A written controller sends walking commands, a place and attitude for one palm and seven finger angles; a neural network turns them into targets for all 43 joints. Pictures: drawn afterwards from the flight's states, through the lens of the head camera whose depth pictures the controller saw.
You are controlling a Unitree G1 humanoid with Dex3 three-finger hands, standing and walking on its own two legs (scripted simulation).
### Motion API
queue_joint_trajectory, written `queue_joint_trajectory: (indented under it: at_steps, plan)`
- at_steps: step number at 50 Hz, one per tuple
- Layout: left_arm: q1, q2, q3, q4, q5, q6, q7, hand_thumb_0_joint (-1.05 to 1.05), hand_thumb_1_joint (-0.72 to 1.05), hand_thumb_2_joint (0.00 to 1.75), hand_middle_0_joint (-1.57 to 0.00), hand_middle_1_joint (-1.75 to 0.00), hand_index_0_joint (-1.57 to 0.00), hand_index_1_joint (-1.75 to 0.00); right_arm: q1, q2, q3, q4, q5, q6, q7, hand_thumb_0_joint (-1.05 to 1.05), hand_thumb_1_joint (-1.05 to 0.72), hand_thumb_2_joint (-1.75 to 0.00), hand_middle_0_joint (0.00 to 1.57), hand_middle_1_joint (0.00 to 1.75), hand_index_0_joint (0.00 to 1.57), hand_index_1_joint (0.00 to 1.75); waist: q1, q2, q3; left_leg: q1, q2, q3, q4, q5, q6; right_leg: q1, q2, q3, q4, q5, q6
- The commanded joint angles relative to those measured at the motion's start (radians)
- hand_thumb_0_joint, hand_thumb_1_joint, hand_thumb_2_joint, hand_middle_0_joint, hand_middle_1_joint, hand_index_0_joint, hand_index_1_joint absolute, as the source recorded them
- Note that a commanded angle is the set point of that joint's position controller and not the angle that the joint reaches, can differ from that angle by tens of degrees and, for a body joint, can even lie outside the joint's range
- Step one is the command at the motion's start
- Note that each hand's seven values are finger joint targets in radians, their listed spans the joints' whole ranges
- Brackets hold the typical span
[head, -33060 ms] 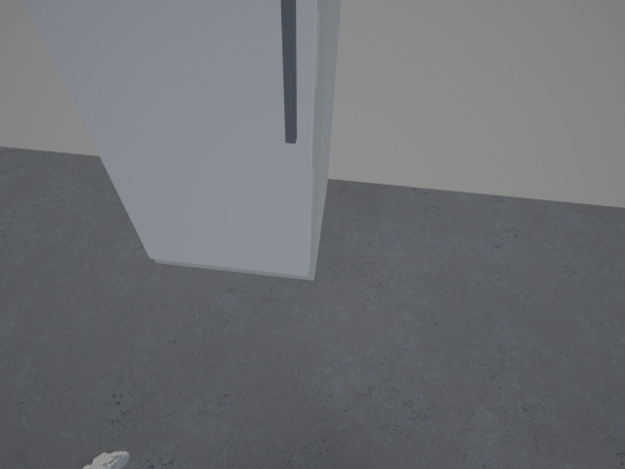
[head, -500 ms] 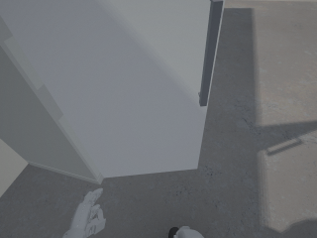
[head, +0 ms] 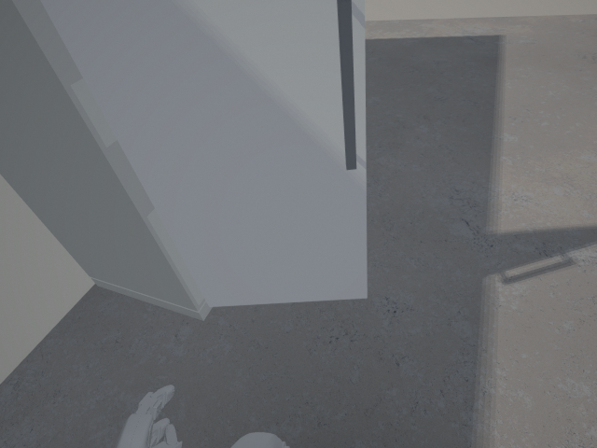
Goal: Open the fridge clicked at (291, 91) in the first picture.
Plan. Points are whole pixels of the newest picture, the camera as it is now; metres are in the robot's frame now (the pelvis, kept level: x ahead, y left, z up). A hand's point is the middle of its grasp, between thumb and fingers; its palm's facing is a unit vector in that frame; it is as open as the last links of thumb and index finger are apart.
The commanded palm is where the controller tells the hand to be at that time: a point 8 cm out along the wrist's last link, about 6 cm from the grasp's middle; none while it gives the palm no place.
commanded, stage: stop stepping back and stand still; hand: right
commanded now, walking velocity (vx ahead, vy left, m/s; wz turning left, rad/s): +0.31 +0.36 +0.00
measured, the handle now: (347, 91) +0.75 -0.05 +0.15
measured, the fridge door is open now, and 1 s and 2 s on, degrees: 69 69 69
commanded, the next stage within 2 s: let the arm hang, fingers relaxed in 0.68 s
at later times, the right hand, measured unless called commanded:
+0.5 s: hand out of the picture +0.15 -0.37 +0.17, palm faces +0.52 +0.81 -0.27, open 7.5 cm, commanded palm +0.08 -0.40 +0.20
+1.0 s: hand out of the picture +0.09 -0.28 -0.14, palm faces +0.08 +0.97 -0.23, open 7.4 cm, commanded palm none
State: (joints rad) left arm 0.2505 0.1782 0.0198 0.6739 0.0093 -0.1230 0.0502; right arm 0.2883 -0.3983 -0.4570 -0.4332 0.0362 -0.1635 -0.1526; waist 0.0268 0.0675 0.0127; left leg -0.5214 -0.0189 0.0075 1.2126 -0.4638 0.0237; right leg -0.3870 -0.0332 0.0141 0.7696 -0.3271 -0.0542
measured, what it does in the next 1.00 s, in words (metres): steps on the spot: left foot, then right foot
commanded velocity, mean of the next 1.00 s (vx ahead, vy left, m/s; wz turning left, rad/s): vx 0.06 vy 0.12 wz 0.00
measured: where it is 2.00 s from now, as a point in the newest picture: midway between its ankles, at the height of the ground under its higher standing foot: outside the picture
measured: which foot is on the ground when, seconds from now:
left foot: up 0.00-0.26, down 0.28-0.44, up 0.46-0.78, down 0.80-1.00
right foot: down 0.00-0.22, up 0.24-0.42, down 0.44-1.00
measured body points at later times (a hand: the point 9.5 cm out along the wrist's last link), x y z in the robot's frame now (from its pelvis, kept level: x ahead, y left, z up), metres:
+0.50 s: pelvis -0.05 -0.09 -0.01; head -0.05 -0.14 +0.43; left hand +0.14 +0.14 -0.07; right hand +0.12 -0.41 +0.19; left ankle -0.10 +0.05 -0.69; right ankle +0.00 -0.22 -0.72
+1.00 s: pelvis -0.02 -0.09 -0.01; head -0.02 -0.08 +0.44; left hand +0.10 +0.16 -0.13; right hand +0.08 -0.33 -0.12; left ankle -0.06 +0.05 -0.72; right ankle +0.00 -0.19 -0.72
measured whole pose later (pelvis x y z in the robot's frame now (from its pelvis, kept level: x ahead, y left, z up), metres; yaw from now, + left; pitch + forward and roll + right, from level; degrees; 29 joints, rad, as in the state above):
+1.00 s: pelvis -0.02 -0.09 -0.01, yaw -5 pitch -1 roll +0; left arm 0.21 0.26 0.03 0.78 0.04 0.03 0.00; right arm 0.26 -0.18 -0.04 0.65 -0.03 0.09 -0.01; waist 0.03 -0.01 0.02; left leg -0.27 0.10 0.12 0.78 -0.48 -0.04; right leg -0.41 -0.03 -0.09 0.79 -0.36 -0.03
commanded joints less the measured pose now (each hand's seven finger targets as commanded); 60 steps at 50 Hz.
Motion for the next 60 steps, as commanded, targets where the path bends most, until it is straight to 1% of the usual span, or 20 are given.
queue_joint_trajectory:
  at_steps: [1,9,11,13,14,16,20,22,24,29,37,38,39,40,44,46,50,54,57,60]
  plan:
    - [-0.133,0.144,0.041,-0.189,0.002,-0.066,-0.035,0.00,0.90,0.90,-0.20,-0.30,-0.20,-0.30,0.204,-0.198,-0.045,-0.512,0.018,-0.088,0.018,0.00,-0.90,-0.90,0.20,0.30,0.20,0.30,-0.045,-0.313,-0.040,-0.012,-0.057,0.059,0.026,0.142,0.006,0.007,-0.183,0.309,-0.668,-0.467,0.140]
    - [-0.113,0.104,0.029,-0.151,0.031,-0.013,0.035,0.00,0.90,0.90,-0.20,-0.30,-0.20,-0.30,0.170,-0.232,-0.070,-0.233,0.023,0.019,0.010,0.00,-0.90,-0.90,0.20,0.30,0.20,0.30,-0.053,-0.303,-0.114,0.605,-0.154,0.242,-0.791,-0.076,0.086,-0.045,-0.087,-0.042,-0.495,-0.126,0.224]
    - [-0.074,0.119,0.051,-0.135,-0.015,0.000,0.032,0.00,0.90,0.90,-0.20,-0.30,-0.20,-0.30,0.113,-0.225,-0.045,-0.212,0.020,0.024,0.033,0.00,-0.90,-0.90,0.20,0.30,0.20,0.30,-0.029,0.247,-0.096,0.358,0.176,-0.024,-0.964,0.228,0.219,-0.026,0.081,-0.185,0.431,-0.174,0.114]
    - [-0.133,0.111,0.010,-0.198,0.011,-0.010,0.009,0.00,0.90,0.90,-0.20,-0.30,-0.20,-0.30,-0.031,-0.355,-0.192,-0.362,0.040,-0.039,-0.010,0.00,-0.90,-0.90,0.20,0.30,0.20,0.30,-0.026,0.045,-0.024,0.300,0.378,-0.283,-0.921,0.244,0.242,-0.341,-0.014,0.050,0.815,-0.218,0.047]
    - [-0.115,0.083,-0.008,-0.202,0.021,-0.018,-0.004,0.00,0.90,0.90,-0.20,-0.30,-0.20,-0.30,0.063,-0.359,-0.224,-0.205,0.044,-0.071,-0.028,0.00,-0.90,-0.90,0.20,0.30,0.20,0.30,-0.037,0.050,-0.018,0.425,0.393,-0.328,-0.912,0.179,-0.001,-0.469,-0.050,0.027,0.780,-0.229,0.051]
    - [-0.145,0.182,0.067,-0.189,-0.018,-0.021,-0.003,0.00,0.90,0.90,-0.20,-0.30,-0.20,-0.30,-0.012,-0.137,0.001,-0.199,0.033,-0.053,0.015,0.00,-0.90,-0.90,0.20,0.30,0.20,0.30,-0.012,0.224,0.167,0.275,0.340,-0.424,-0.999,0.070,0.248,-0.414,-0.091,0.090,0.528,-0.038,0.061]
    - [-0.139,0.124,0.019,-0.166,-0.005,-0.020,0.035,0.00,0.90,0.90,-0.20,-0.30,-0.20,-0.30,-0.106,-0.174,0.007,-0.349,0.012,-0.081,-0.016,0.00,-0.90,-0.90,0.20,0.30,0.20,0.30,0.011,-0.228,-0.019,0.132,0.146,0.061,-0.572,0.037,0.114,0.257,0.018,-0.172,-0.183,0.035,0.057]
    - [-0.124,0.176,0.042,-0.212,-0.008,-0.055,0.034,0.00,0.90,0.90,-0.20,-0.30,-0.20,-0.30,-0.032,-0.226,-0.054,-0.463,0.021,-0.111,-0.029,0.00,-0.90,-0.90,0.20,0.30,0.20,0.30,-0.012,-0.588,-0.054,-0.133,-0.035,0.096,-0.137,-0.203,-0.010,0.424,-0.307,0.429,-0.457,0.117,-0.034]
    - [-0.102,0.154,0.051,-0.203,0.007,-0.074,0.006,0.00,0.90,0.90,-0.20,-0.30,-0.20,-0.30,-0.070,-0.326,-0.150,-0.567,0.031,-0.136,-0.002,0.00,-0.90,-0.90,0.20,0.30,0.20,0.30,-0.010,-0.339,-0.039,-0.129,-0.011,-0.067,0.042,-0.105,-0.025,0.268,-0.403,0.682,-0.570,0.081,-0.069]
    - [-0.095,0.142,0.069,-0.207,0.011,-0.054,-0.043,0.00,0.90,0.90,-0.20,-0.30,-0.20,-0.30,0.252,-0.229,-0.181,-0.469,0.016,-0.123,0.029,0.00,-0.90,-0.90,0.20,0.30,0.20,0.30,-0.035,-0.396,-0.102,0.105,0.039,0.003,-0.204,0.124,-0.038,0.086,-0.284,0.170,-0.508,-0.023,-0.039]
    - [-0.091,0.147,0.044,-0.228,-0.007,-0.014,0.012,0.00,0.90,0.90,-0.20,-0.30,-0.20,-0.30,0.277,-0.194,-0.126,-0.190,0.022,-0.055,0.016,0.00,-0.90,-0.90,0.20,0.30,0.20,0.30,-0.024,-0.218,-0.084,0.404,-0.024,0.124,-0.758,0.054,-0.019,0.032,-0.194,0.033,-0.455,-0.186,0.004]
    - [-0.090,0.141,0.039,-0.224,-0.009,-0.011,0.015,0.00,0.90,0.90,-0.20,-0.30,-0.20,-0.30,0.252,-0.182,-0.096,-0.195,0.018,-0.048,0.013,0.00,-0.90,-0.90,0.20,0.30,0.20,0.30,-0.020,-0.150,-0.080,0.443,0.012,0.080,-0.839,0.072,-0.003,0.003,-0.151,0.005,-0.366,-0.152,0.013]
    - [-0.066,0.233,0.048,-0.060,-0.015,-0.003,-0.056,0.00,0.90,0.90,-0.20,-0.30,-0.20,-0.30,0.284,0.060,0.285,0.499,-0.078,0.089,0.130,0.00,-0.90,-0.90,0.20,0.30,0.20,0.30,-0.004,-0.024,-0.104,0.430,0.268,-0.056,-0.736,0.707,0.042,-0.087,-0.086,-0.056,-0.054,0.135,0.056]
    - [-0.034,0.112,0.028,-0.099,-0.018,0.050,-0.064,0.00,0.90,0.90,-0.20,-0.30,-0.20,-0.30,0.239,0.031,0.307,0.517,-0.082,0.147,0.149,0.00,-0.90,-0.90,0.20,0.30,0.20,0.30,0.007,0.110,-0.125,0.407,0.313,-0.064,-0.664,0.968,0.077,-0.124,-0.062,-0.040,-0.006,-0.038,0.068]
    - [-0.034,0.169,0.040,-0.078,0.022,0.113,-0.048,0.00,0.90,0.90,-0.20,-0.30,-0.20,-0.30,0.064,0.034,0.345,0.734,-0.085,0.173,0.145,0.00,-0.90,-0.90,0.20,0.30,0.20,0.30,-0.020,0.440,-0.062,0.347,0.298,-0.013,-0.635,0.929,0.122,-0.159,-0.009,-0.074,0.139,-0.159,0.044]
    - [-0.019,0.151,0.039,-0.031,0.034,0.128,-0.052,0.00,0.90,0.90,-0.20,-0.30,-0.20,-0.30,0.007,0.034,0.362,0.864,-0.080,0.182,0.139,0.00,-0.90,-0.90,0.20,0.30,0.20,0.30,-0.001,0.311,-0.037,0.319,0.258,0.041,-0.587,0.846,0.068,-0.047,-0.004,-0.086,-0.036,-0.015,0.038]
    - [0.040,0.240,0.030,0.105,0.041,0.119,-0.037,0.00,0.90,0.90,-0.20,-0.30,-0.20,-0.30,-0.041,0.074,0.407,1.083,-0.049,0.199,0.138,0.00,-0.90,-0.90,0.20,0.30,0.20,0.30,0.017,-0.456,-0.006,0.138,0.058,0.064,-0.379,-0.076,-0.055,0.104,-0.231,0.309,-0.419,0.419,-0.103]
    - [-0.038,0.168,0.020,0.147,0.031,0.122,-0.021,0.00,0.90,0.90,-0.20,-0.30,-0.20,-0.30,0.062,0.118,0.395,1.271,-0.053,0.176,0.144,0.00,-0.90,-0.90,0.20,0.30,0.20,0.30,-0.058,-0.316,-0.110,0.349,0.061,0.007,-0.714,0.154,-0.026,0.084,-0.127,0.124,-0.343,0.213,-0.037]
    - [0.003,0.092,0.015,0.199,0.015,0.129,-0.025,0.00,0.90,0.90,-0.20,-0.30,-0.20,-0.30,-0.010,0.087,0.414,1.342,-0.052,0.148,0.136,0.00,-0.90,-0.90,0.20,0.30,0.20,0.30,-0.006,0.018,-0.070,0.324,0.178,-0.118,-0.843,0.361,0.032,0.118,-0.027,-0.017,-0.247,0.154,0.043]
    - [0.050,0.084,0.013,0.278,0.014,0.129,-0.026,0.00,0.90,0.90,-0.20,-0.30,-0.20,-0.30,-0.024,0.092,0.428,1.393,-0.048,0.146,0.132,0.00,-0.90,-0.90,0.20,0.30,0.20,0.30,0.005,-0.073,-0.043,0.288,0.156,-0.068,-0.833,0.433,0.017,0.215,-0.051,-0.019,-0.301,0.259,0.040]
